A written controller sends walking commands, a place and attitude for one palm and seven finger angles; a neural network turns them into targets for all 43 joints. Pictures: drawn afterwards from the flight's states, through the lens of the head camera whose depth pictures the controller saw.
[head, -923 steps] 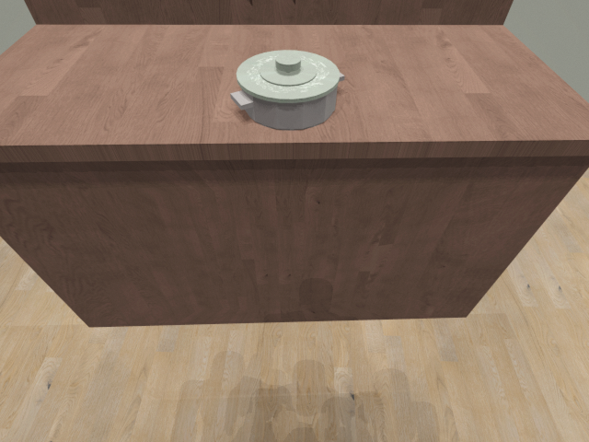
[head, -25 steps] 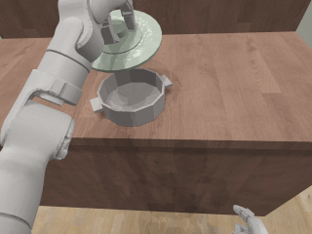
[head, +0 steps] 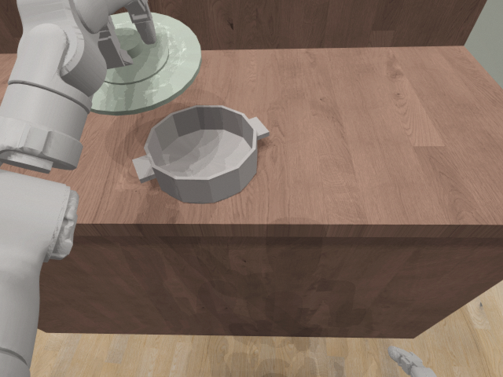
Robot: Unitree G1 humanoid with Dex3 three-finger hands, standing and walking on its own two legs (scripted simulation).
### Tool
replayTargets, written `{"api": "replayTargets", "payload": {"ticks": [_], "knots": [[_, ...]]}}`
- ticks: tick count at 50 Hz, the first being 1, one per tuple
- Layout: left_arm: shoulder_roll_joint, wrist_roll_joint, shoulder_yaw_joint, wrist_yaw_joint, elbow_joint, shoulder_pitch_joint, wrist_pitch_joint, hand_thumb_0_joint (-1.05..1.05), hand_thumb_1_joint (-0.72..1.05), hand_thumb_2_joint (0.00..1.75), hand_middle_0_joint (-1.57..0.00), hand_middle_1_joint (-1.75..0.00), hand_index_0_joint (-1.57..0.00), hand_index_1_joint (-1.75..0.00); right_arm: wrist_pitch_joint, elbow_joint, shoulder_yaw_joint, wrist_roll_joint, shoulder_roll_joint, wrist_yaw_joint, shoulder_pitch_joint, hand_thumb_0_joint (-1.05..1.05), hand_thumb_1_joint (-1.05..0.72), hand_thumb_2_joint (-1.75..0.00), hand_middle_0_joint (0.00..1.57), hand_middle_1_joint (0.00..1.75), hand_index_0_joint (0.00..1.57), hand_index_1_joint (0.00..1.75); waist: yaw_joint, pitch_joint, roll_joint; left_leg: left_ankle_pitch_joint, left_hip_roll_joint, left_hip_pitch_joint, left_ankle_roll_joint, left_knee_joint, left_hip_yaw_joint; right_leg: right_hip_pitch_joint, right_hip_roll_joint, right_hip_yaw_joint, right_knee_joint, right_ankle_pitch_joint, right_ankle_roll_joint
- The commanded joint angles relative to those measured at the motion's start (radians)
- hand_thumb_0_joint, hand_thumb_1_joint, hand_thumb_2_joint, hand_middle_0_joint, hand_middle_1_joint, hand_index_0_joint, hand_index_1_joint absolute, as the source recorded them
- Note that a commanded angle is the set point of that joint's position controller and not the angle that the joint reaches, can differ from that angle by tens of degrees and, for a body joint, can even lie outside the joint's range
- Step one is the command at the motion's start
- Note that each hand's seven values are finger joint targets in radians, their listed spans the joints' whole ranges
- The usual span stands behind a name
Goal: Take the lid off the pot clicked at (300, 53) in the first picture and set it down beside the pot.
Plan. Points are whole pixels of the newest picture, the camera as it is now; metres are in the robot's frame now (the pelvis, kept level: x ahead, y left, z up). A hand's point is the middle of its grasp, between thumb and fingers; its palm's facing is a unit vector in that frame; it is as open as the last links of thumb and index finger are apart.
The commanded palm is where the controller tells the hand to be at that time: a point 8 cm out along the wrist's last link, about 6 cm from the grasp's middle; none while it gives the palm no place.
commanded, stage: move the lid sideways beside the pot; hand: left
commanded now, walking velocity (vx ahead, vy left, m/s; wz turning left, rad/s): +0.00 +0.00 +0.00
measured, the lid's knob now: (123, 43) +0.50 +0.19 +0.28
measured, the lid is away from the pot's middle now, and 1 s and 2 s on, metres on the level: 0.09 0.19 0.23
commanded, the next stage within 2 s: lower the lid onto the table in 1.54 s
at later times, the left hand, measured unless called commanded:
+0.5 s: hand (84, 40) +0.47 +0.23 +0.30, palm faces -0.12 -0.09 -0.99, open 7.6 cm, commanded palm +0.44 +0.23 +0.38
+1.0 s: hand (38, 53) +0.44 +0.28 +0.29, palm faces -0.14 -0.09 -0.99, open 7.6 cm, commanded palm +0.43 +0.28 +0.38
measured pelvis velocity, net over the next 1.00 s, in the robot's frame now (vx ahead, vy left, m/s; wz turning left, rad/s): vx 0.00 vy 0.00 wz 0.02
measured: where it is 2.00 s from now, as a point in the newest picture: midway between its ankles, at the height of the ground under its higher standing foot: outside the picture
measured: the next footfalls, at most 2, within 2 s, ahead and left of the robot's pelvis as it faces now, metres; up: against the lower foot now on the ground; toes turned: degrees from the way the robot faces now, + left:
none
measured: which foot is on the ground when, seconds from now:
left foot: down 0.00-1.00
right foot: down 0.00-1.00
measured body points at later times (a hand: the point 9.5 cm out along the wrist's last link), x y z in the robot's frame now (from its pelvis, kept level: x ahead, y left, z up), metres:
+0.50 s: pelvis +0.01 +0.01 +0.00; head +0.05 -0.01 +0.45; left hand +0.47 +0.23 +0.35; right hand +0.13 -0.24 -0.12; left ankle +0.03 +0.09 -0.75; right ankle -0.03 -0.13 -0.74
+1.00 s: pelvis +0.00 +0.00 +0.00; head +0.04 -0.01 +0.45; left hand +0.45 +0.28 +0.35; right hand +0.13 -0.25 -0.12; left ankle +0.03 +0.09 -0.75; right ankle -0.03 -0.13 -0.74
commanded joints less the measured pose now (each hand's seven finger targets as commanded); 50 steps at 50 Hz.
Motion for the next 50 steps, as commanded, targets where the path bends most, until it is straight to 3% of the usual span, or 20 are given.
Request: {"api": "replayTargets", "payload": {"ticks": [1, 2, 3, 7, 8, 11, 13, 14, 17, 18, 19, 22, 23, 27, 33, 37, 38, 42, 43, 50], "knots": [[0.226, 0.037, 0.095, 0.052, -0.209, -0.63, -0.001, 0.0, 0.56, 1.13, -0.8, -0.91, -0.86, -0.95, -0.032, -0.134, -0.047, 0.006, -0.133, -0.005, -0.066, 0.0, -0.9, -0.9, 0.2, 0.3, 0.2, 0.3, -0.006, -0.414, -0.018, 0.249, -0.045, 0.276, 0.033, 0.009, -0.041, -0.002, 0.075, -0.013, -0.022, 0.294, -0.061], [0.175, 0.022, 0.064, 0.05, -0.209, -0.593, -0.005, 0.0, 0.56, 1.13, -0.8, -0.91, -0.86, -0.95, -0.032, -0.13, -0.052, 0.005, -0.135, -0.005, -0.06, 0.0, -0.9, -0.9, 0.2, 0.3, 0.2, 0.3, -0.012, -0.426, -0.01, 0.281, -0.042, 0.299, 0.034, 0.019, -0.044, -0.008, 0.074, -0.017, -0.03, 0.307, -0.062], [0.236, 0.04, 0.099, 0.061, -0.251, -0.642, -0.006, 0.0, 0.56, 1.13, -0.8, -0.91, -0.86, -0.95, -0.034, -0.128, -0.05, 0.008, -0.136, -0.003, -0.055, 0.0, -0.9, -0.9, 0.2, 0.3, 0.2, 0.3, -0.008, -0.453, -0.004, 0.3, -0.04, 0.308, 0.027, 0.02, -0.049, -0.003, 0.078, -0.013, -0.017, 0.306, -0.062], [0.233, 0.023, 0.101, 0.058, -0.262, -0.642, -0.012, 0.0, 0.56, 1.13, -0.8, -0.91, -0.86, -0.95, -0.034, -0.124, -0.05, 0.005, -0.142, -0.007, -0.059, 0.0, -0.9, -0.9, 0.2, 0.3, 0.2, 0.3, -0.013, -0.471, 0.023, 0.304, -0.039, 0.33, 0.03, 0.028, -0.056, -0.01, 0.077, -0.018, -0.026, 0.3, -0.065], [0.295, 0.044, 0.139, 0.066, -0.297, -0.7, -0.019, 0.0, 0.56, 1.13, -0.8, -0.91, -0.86, -0.95, -0.04, -0.127, -0.048, 0.005, -0.138, -0.008, -0.054, 0.0, -0.9, -0.9, 0.2, 0.3, 0.2, 0.3, -0.009, -0.504, -0.002, 0.314, -0.044, 0.333, 0.028, 0.029, -0.058, 0.005, 0.082, -0.011, -0.014, 0.309, -0.063], [0.264, 0.045, 0.108, 0.049, -0.111, -0.632, -0.002, 0.0, 0.56, 1.13, -0.8, -0.91, -0.86, -0.95, -0.02, -0.102, -0.041, 0.009, -0.142, -0.017, -0.052, 0.0, -0.9, -0.9, 0.2, 0.3, 0.2, 0.3, -0.017, -0.393, -0.073, 0.215, -0.044, 0.254, 0.032, 0.004, -0.052, -0.015, 0.076, -0.024, -0.029, 0.271, -0.058], [0.325, 0.048, 0.14, 0.058, -0.194, -0.689, -0.017, 0.0, 0.56, 1.13, -0.8, -0.91, -0.86, -0.95, -0.022, -0.106, -0.045, 0.011, -0.151, -0.01, -0.046, 0.0, -0.9, -0.9, 0.2, 0.3, 0.2, 0.3, -0.007, -0.452, -0.029, 0.26, -0.042, 0.277, 0.026, 0.009, -0.055, 0.009, 0.077, -0.018, -0.016, 0.293, -0.059], [0.272, 0.052, 0.106, 0.056, -0.168, -0.686, -0.018, 0.0, 0.56, 1.13, -0.8, -0.91, -0.86, -0.95, -0.023, -0.113, -0.043, 0.006, -0.144, -0.014, -0.062, 0.0, -0.9, -0.9, 0.2, 0.3, 0.2, 0.3, -0.017, -0.446, -0.014, 0.269, -0.046, 0.287, 0.03, 0.019, -0.056, -0.008, 0.078, -0.019, -0.016, 0.29, -0.063], [0.255, 0.042, 0.094, 0.056, -0.182, -0.65, -0.028, 0.0, 0.56, 1.13, -0.8, -0.91, -0.86, -0.95, -0.022, -0.106, -0.048, 0.005, -0.148, -0.011, -0.036, 0.0, -0.9, -0.9, 0.2, 0.3, 0.2, 0.3, -0.019, -0.476, 0.012, 0.344, -0.033, 0.327, 0.028, 0.033, -0.066, -0.017, 0.078, -0.022, -0.022, 0.306, -0.064], [0.315, 0.053, 0.132, 0.062, -0.28, -0.732, -0.037, 0.0, 0.56, 1.13, -0.8, -0.91, -0.86, -0.95, -0.026, -0.117, -0.048, 0.006, -0.145, -0.005, -0.041, 0.0, -0.9, -0.9, 0.2, 0.3, 0.2, 0.3, -0.01, -0.515, 0.024, 0.352, -0.034, 0.343, 0.02, 0.029, -0.071, -0.005, 0.084, -0.019, -0.012, 0.296, -0.061], [0.267, 0.054, 0.105, 0.058, -0.232, -0.697, -0.034, 0.0, 0.56, 1.13, -0.8, -0.91, -0.86, -0.95, -0.027, -0.119, -0.048, 0.004, -0.14, -0.008, -0.054, 0.0, -0.9, -0.9, 0.2, 0.3, 0.2, 0.3, -0.019, -0.494, 0.03, 0.365, -0.037, 0.348, 0.028, 0.041, -0.069, -0.026, 0.084, -0.017, -0.012, 0.298, -0.064], [0.308, 0.048, 0.149, 0.05, -0.118, -0.567, -0.022, 0.0, 0.56, 1.13, -0.8, -0.91, -0.86, -0.95, -0.01, -0.103, -0.051, 0.003, -0.155, -0.008, -0.018, 0.0, -0.9, -0.9, 0.2, 0.3, 0.2, 0.3, -0.014, -0.46, -0.023, 0.372, -0.035, 0.3, 0.029, 0.035, -0.063, -0.005, 0.077, -0.021, -0.023, 0.333, -0.062], [0.372, 0.058, 0.184, 0.054, -0.231, -0.657, -0.032, 0.0, 0.56, 1.13, -0.8, -0.91, -0.86, -0.95, -0.01, -0.115, -0.05, 0.006, -0.154, -0.002, -0.022, 0.0, -0.9, -0.9, 0.2, 0.3, 0.2, 0.3, -0.001, -0.507, -0.024, 0.393, -0.038, 0.309, 0.025, 0.031, -0.067, 0.021, 0.081, -0.017, -0.01, 0.347, -0.059], [0.3, 0.044, 0.146, 0.044, -0.195, -0.549, -0.026, 0.0, 0.56, 1.13, -0.8, -0.91, -0.86, -0.95, 0.0, -0.123, -0.055, 0.005, -0.151, 0.003, -0.029, 0.0, -0.9, -0.9, 0.2, 0.3, 0.2, 0.3, -0.006, -0.471, 0.01, 0.448, -0.032, 0.319, 0.03, 0.049, -0.064, -0.011, 0.076, -0.021, -0.018, 0.346, -0.061], [0.433, 0.064, 0.226, 0.047, -0.268, -0.59, -0.037, 0.0, 0.56, 1.13, -0.8, -0.91, -0.86, -0.95, 0.013, -0.142, -0.051, 0.009, -0.156, 0.002, -0.025, 0.0, -0.9, -0.9, 0.2, 0.3, 0.2, 0.3, 0.007, -0.498, -0.004, 0.413, -0.036, 0.305, 0.029, 0.042, -0.063, 0.016, 0.081, -0.017, -0.011, 0.329, -0.058], [0.375, 0.047, 0.184, 0.034, -0.23, -0.534, -0.041, 0.0, 0.56, 1.13, -0.8, -0.91, -0.86, -0.95, 0.022, -0.137, -0.054, 0.012, -0.159, -0.003, -0.022, 0.0, -0.9, -0.9, 0.2, 0.3, 0.2, 0.3, -0.008, -0.464, 0.01, 0.422, -0.03, 0.316, 0.032, 0.047, -0.06, -0.012, 0.078, -0.024, -0.026, 0.322, -0.058], [0.482, 0.062, 0.258, 0.044, -0.286, -0.577, -0.045, 0.0, 0.56, 1.13, -0.8, -0.91, -0.86, -0.95, 0.02, -0.146, -0.053, 0.014, -0.161, -0.001, -0.019, 0.0, -0.9, -0.9, 0.2, 0.3, 0.2, 0.3, 0.009, -0.501, -0.001, 0.402, -0.031, 0.314, 0.029, 0.041, -0.063, 0.011, 0.082, -0.017, -0.017, 0.309, -0.056], [0.364, 0.046, 0.147, 0.026, -0.135, -0.508, -0.044, 0.0, 0.56, 1.13, -0.8, -0.91, -0.86, -0.95, 0.034, -0.122, -0.046, 0.021, -0.163, -0.01, -0.018, 0.0, -0.9, -0.9, 0.2, 0.3, 0.2, 0.3, -0.018, -0.374, 0.002, 0.278, -0.029, 0.263, 0.028, 0.021, -0.056, -0.042, 0.078, -0.036, -0.043, 0.24, -0.056], [0.431, 0.055, 0.187, 0.035, -0.231, -0.589, -0.053, 0.0, 0.56, 1.13, -0.8, -0.91, -0.86, -0.95, 0.03, -0.131, -0.046, 0.022, -0.161, -0.009, -0.028, 0.0, -0.9, -0.9, 0.2, 0.3, 0.2, 0.3, -0.006, -0.427, 0.008, 0.263, -0.032, 0.283, 0.027, 0.019, -0.055, -0.02, 0.083, -0.027, -0.034, 0.232, -0.054], [0.487, 0.065, 0.214, 0.04, -0.178, -0.607, -0.089, 0.0, 0.56, 1.13, -0.8, -0.91, -0.86, -0.95, 0.024, -0.113, -0.037, 0.019, -0.161, -0.026, -0.029, 0.0, -0.9, -0.9, 0.2, 0.3, 0.2, 0.3, -0.014, -0.435, 0.039, 0.243, -0.035, 0.288, 0.034, 0.028, -0.055, -0.021, 0.083, -0.027, -0.032, 0.228, -0.058]]}}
